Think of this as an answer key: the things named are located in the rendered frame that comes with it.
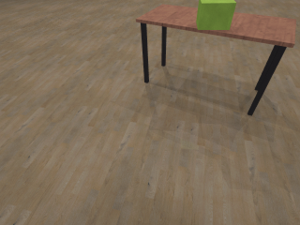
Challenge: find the table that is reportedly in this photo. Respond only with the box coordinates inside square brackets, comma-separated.
[136, 4, 296, 116]

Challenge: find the carton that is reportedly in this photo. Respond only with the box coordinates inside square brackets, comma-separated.
[196, 0, 236, 30]

